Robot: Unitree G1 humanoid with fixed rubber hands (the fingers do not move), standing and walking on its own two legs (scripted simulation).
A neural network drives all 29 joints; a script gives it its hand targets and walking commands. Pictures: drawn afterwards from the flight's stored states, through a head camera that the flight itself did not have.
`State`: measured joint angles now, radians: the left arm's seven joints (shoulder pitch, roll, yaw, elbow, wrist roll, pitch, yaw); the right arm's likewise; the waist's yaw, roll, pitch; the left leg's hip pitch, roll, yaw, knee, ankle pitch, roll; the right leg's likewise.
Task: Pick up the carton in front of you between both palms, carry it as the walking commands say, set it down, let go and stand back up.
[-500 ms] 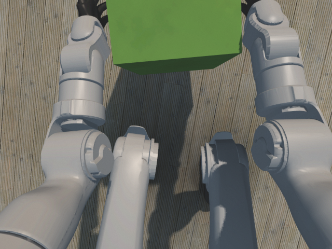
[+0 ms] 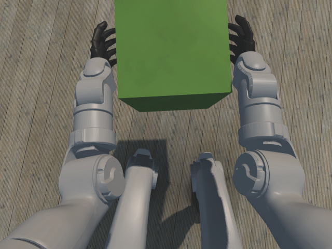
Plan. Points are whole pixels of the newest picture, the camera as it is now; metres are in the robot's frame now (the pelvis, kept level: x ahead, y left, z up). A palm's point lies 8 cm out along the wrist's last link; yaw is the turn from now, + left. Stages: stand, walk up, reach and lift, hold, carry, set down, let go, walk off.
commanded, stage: reach and lift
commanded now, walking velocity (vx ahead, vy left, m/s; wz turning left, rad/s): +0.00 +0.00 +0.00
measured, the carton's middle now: (171, 64) +0.52 +0.02 -0.13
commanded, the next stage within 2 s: none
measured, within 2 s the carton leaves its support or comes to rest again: neither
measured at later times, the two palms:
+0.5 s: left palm (63, 46) +0.44 +0.16 +0.11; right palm (296, 45) +0.46 -0.14 +0.11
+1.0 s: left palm out of the picture +0.40 +0.16 +0.25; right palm out of the picture +0.40 -0.14 +0.25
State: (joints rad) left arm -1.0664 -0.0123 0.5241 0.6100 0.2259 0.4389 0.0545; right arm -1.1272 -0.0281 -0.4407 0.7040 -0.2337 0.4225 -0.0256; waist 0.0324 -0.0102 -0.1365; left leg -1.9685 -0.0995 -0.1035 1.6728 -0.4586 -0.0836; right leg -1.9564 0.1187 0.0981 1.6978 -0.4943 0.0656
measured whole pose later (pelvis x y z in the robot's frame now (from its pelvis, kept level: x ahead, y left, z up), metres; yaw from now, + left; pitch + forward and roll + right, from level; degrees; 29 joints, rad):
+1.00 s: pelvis +0.10 +0.00 +0.25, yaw +0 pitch +8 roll +0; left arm -0.30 -0.15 0.30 0.44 0.23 0.47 0.03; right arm -0.29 0.16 -0.29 0.45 -0.23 0.46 -0.02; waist 0.00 0.00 -0.13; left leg -0.46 -0.05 -0.14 0.59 -0.26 -0.02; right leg -0.44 0.05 0.15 0.60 -0.29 0.02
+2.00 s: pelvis +0.10 +0.00 +0.27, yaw +0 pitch -5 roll +0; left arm -0.26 -0.15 0.23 0.30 0.28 0.69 0.01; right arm -0.26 0.15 -0.23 0.30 -0.28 0.68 0.01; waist 0.00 -0.01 -0.01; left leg -0.09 -0.03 -0.14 0.37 -0.19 -0.02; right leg -0.08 0.03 0.14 0.38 -0.21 0.01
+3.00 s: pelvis +0.10 +0.00 +0.27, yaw +0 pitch -7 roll +0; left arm -0.28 -0.16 0.23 0.24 0.29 0.77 0.00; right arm -0.28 0.16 -0.23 0.24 -0.29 0.76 0.02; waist 0.00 -0.01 0.01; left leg -0.05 -0.03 -0.13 0.35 -0.18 -0.01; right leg -0.03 0.03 0.13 0.36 -0.20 0.01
